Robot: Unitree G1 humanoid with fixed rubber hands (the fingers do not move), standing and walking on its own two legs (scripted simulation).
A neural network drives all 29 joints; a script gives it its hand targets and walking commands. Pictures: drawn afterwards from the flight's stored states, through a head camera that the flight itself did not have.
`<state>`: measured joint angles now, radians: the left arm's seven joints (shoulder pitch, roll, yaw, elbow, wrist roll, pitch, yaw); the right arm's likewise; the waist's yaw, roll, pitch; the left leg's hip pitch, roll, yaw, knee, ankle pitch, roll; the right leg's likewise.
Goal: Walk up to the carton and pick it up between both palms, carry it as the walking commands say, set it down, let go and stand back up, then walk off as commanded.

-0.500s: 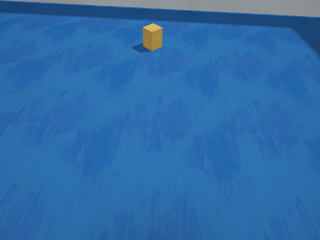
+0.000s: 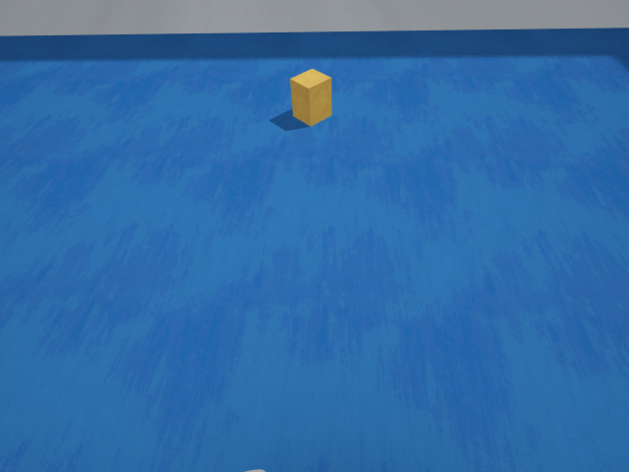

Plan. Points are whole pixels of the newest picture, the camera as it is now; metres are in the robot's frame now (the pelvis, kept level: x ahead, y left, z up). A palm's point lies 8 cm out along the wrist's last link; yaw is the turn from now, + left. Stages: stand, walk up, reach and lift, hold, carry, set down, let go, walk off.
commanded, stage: walk up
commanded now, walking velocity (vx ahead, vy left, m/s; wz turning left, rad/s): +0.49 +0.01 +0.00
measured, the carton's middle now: (311, 97) +2.11 +0.03 -0.66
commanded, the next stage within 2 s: none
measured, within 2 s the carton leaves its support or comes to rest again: neither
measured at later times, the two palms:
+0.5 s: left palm (165, 340) +0.36 +0.28 -0.13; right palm (455, 425) +0.22 -0.19 -0.15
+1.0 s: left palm (191, 313) +0.41 +0.24 -0.12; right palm (417, 208) +0.65 -0.21 -0.12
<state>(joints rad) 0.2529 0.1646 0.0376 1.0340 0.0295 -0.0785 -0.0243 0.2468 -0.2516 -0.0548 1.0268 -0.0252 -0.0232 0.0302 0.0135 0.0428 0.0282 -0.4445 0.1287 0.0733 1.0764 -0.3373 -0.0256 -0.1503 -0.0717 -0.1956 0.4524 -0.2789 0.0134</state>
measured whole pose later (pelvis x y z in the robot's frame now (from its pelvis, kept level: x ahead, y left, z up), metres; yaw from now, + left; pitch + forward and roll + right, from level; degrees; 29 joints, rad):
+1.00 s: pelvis +0.51 +0.02 +0.00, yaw -1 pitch +0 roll +0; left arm 0.47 0.15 0.05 1.12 0.03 -0.07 -0.01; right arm 0.09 -0.24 -0.06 0.97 -0.03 0.00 0.06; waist 0.10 0.04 0.03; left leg -0.56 0.15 0.09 0.75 -0.11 -0.07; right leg 0.04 -0.07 -0.19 0.29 -0.31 0.04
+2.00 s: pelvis +1.05 +0.07 -0.01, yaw +0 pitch +1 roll -2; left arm 0.51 0.17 0.05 1.15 0.03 -0.06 -0.01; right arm 0.06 -0.21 -0.05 0.96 -0.03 -0.03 0.05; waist 0.12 0.02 0.02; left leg -0.51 0.12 0.14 0.60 -0.18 -0.03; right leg 0.08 -0.06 -0.20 0.33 -0.41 0.07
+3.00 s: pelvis +1.57 +0.11 -0.02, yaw +0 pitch +1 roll -1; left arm 0.48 0.18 0.05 1.15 0.01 -0.04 0.00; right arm 0.03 -0.20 -0.04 0.96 -0.04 -0.06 0.02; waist 0.11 -0.02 0.04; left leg -0.47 0.09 0.16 0.64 -0.15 0.04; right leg -0.09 -0.12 -0.14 0.70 -0.49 0.05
